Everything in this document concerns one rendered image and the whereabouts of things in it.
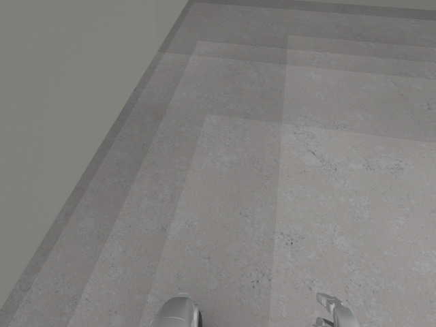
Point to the left robot shin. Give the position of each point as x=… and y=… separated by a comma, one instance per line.
x=184, y=295

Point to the robot left thigh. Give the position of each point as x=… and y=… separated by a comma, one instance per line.
x=177, y=312

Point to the right robot hand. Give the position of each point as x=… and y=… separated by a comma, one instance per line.
x=342, y=316

